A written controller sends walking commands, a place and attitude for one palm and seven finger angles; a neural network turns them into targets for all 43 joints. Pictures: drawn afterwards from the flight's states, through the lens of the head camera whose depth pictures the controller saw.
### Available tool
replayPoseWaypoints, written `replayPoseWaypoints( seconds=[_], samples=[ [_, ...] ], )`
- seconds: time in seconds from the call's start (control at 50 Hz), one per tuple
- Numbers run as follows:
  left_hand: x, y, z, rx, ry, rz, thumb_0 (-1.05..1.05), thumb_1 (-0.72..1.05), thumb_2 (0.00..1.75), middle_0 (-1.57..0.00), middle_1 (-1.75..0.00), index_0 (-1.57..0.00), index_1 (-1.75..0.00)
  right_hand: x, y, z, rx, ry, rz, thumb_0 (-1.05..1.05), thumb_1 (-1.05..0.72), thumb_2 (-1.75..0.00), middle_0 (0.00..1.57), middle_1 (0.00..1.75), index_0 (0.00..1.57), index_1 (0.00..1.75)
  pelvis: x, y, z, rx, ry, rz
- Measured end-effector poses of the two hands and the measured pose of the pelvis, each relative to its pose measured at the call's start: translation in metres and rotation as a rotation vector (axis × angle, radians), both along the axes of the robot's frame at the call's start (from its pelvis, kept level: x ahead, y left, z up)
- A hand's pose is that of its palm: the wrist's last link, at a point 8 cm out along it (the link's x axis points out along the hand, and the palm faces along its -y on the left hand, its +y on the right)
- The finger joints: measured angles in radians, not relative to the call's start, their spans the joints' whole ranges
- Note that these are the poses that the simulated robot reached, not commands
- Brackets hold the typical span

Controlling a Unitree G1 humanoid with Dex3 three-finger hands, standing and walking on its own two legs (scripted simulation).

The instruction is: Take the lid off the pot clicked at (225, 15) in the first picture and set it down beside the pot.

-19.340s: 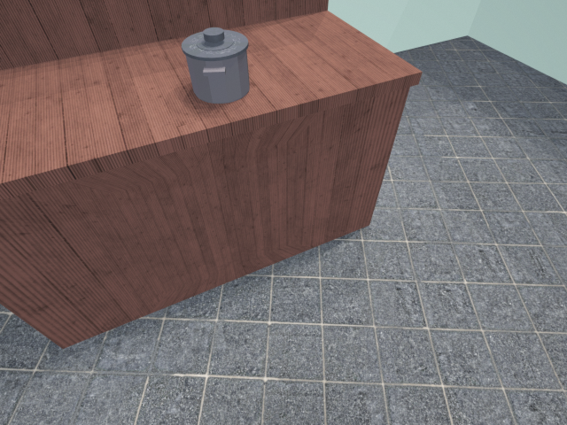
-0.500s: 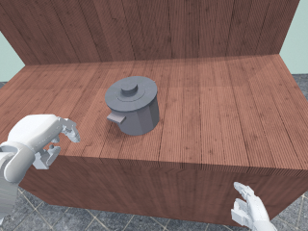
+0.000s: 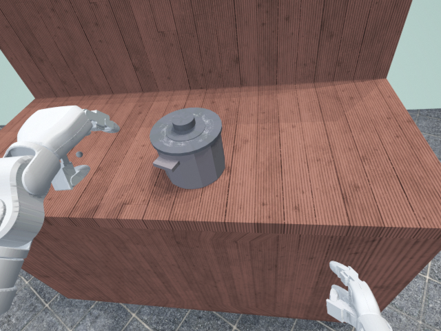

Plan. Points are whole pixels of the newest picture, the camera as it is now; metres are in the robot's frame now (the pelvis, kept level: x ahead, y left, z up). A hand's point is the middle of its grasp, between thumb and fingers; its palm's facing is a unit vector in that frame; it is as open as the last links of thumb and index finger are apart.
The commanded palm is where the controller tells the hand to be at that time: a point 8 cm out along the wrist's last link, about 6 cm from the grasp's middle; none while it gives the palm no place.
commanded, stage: move the open hand above the knob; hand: left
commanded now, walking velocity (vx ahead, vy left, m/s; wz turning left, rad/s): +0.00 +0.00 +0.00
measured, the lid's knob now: (183, 121) +0.50 +0.14 +0.14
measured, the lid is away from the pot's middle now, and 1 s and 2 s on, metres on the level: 0.00 0.00 0.00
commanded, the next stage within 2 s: none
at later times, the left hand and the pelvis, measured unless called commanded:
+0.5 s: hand (130, 142) +0.36 +0.19 +0.20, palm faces -0.07 +0.06 -1.00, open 10.0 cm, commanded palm +0.33 +0.20 +0.27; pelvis +0.02 -0.01 +0.00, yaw +0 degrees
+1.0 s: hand (149, 128) +0.41 +0.17 +0.20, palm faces -0.06 -0.09 -0.99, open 10.1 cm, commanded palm +0.39 +0.17 +0.27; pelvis +0.03 +0.00 +0.00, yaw +0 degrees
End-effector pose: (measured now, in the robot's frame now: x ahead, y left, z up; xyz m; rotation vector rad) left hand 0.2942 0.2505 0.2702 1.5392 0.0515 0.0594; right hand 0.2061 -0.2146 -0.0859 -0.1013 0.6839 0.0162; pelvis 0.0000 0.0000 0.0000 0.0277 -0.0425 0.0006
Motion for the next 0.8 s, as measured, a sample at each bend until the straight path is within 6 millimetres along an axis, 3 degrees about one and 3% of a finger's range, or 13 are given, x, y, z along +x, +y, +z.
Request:
replayPoseWaypoints(
  seconds=[0.14, 0.28, 0.34, 0.4, 0.44, 0.5, 0.56, 0.6, 0.64, 0.72, 0.76, 0.8],
  samples=[
    [0.016, -0.038, -0.031, 0.056, 0.102, -0.116, 0.00, -0.36, 1.59, -0.87, -0.09, -0.87, -0.08, 0.001, -0.003, -0.004, -0.014, 0.010, 0.004, 0.02, -0.90, -0.90, 0.20, 0.30, 0.20, 0.30, 0.000, -0.002, -0.001, 0.003, 0.004, 0.002],
    [0.037, -0.026, 0.013, 0.037, -0.015, -0.039, 0.00, -0.36, 1.60, -0.88, -0.09, -0.87, -0.08, 0.001, -0.010, -0.007, 0.000, 0.029, -0.013, 0.02, -0.90, -0.90, 0.20, 0.30, 0.20, 0.30, 0.010, -0.006, 0.001, 0.001, 0.024, 0.004],
    [0.043, -0.028, -0.003, -0.005, 0.035, -0.007, 0.00, -0.36, 1.60, -0.87, -0.08, -0.87, -0.08, 0.003, -0.012, -0.009, 0.021, 0.041, -0.015, 0.02, -0.90, -0.90, 0.20, 0.30, 0.20, 0.30, 0.013, -0.006, 0.001, 0.000, 0.033, -0.001],
    [0.045, -0.048, -0.029, -0.002, 0.112, -0.078, 0.00, -0.36, 1.60, -0.87, -0.08, -0.87, -0.08, 0.007, -0.015, -0.009, 0.016, 0.039, -0.016, 0.02, -0.90, -0.90, 0.20, 0.30, 0.20, 0.30, 0.016, -0.006, 0.001, 0.000, 0.037, -0.004],
    [0.045, -0.061, -0.034, 0.029, 0.132, -0.146, 0.00, -0.36, 1.60, -0.87, -0.09, -0.87, -0.08, 0.011, -0.016, -0.008, -0.004, 0.033, -0.013, 0.02, -0.90, -0.90, 0.20, 0.30, 0.20, 0.30, 0.018, -0.006, 0.001, 0.001, 0.035, 0.001],
    [0.050, -0.065, -0.014, 0.081, 0.079, -0.177, 0.00, -0.36, 1.60, -0.88, -0.09, -0.88, -0.08, 0.017, -0.016, -0.007, -0.022, 0.031, -0.012, 0.02, -0.90, -0.90, 0.20, 0.30, 0.20, 0.30, 0.022, -0.008, 0.002, -0.001, 0.033, 0.008],
    [0.059, -0.048, 0.016, 0.057, -0.012, -0.092, 0.00, -0.36, 1.60, -0.88, -0.09, -0.88, -0.08, 0.021, -0.014, -0.006, -0.010, 0.039, -0.007, 0.02, -0.90, -0.90, 0.20, 0.30, 0.20, 0.30, 0.026, -0.008, 0.002, -0.002, 0.038, 0.009],
    [0.063, -0.036, 0.020, -0.002, -0.030, -0.021, 0.00, -0.36, 1.60, -0.88, -0.09, -0.87, -0.08, 0.024, -0.012, -0.006, 0.018, 0.043, -0.004, 0.02, -0.90, -0.90, 0.20, 0.30, 0.19, 0.30, 0.027, -0.007, 0.002, -0.003, 0.045, 0.005],
    [0.064, -0.038, 0.006, -0.044, 0.006, -0.002, 0.00, -0.36, 1.60, -0.87, -0.08, -0.87, -0.08, 0.026, -0.010, -0.005, 0.040, 0.043, 0.001, 0.02, -0.90, -0.90, 0.20, 0.30, 0.19, 0.30, 0.028, -0.006, 0.003, -0.005, 0.051, 0.004],
    [0.057, -0.077, -0.038, -0.043, 0.123, -0.158, 0.00, -0.36, 1.60, -0.87, -0.08, -0.86, -0.08, 0.034, -0.004, -0.001, 0.037, 0.025, 0.016, 0.02, -0.90, -0.90, 0.20, 0.30, 0.20, 0.30, 0.028, -0.003, 0.002, -0.004, 0.048, 0.003],
    [0.056, -0.092, -0.040, 0.020, 0.135, -0.242, 0.00, -0.36, 1.60, -0.87, -0.09, -0.87, -0.08, 0.037, -0.001, 0.001, 0.014, 0.013, 0.021, 0.02, -0.90, -0.90, 0.20, 0.30, 0.20, 0.30, 0.028, -0.003, 0.002, -0.003, 0.043, 0.007],
    [0.063, -0.094, -0.024, 0.087, 0.087, -0.263, 0.00, -0.36, 1.60, -0.88, -0.09, -0.87, -0.08, 0.039, 0.001, 0.001, 0.000, 0.011, 0.022, 0.02, -0.90, -0.90, 0.20, 0.30, 0.20, 0.30, 0.028, -0.004, 0.002, -0.004, 0.037, 0.010]
  ],
)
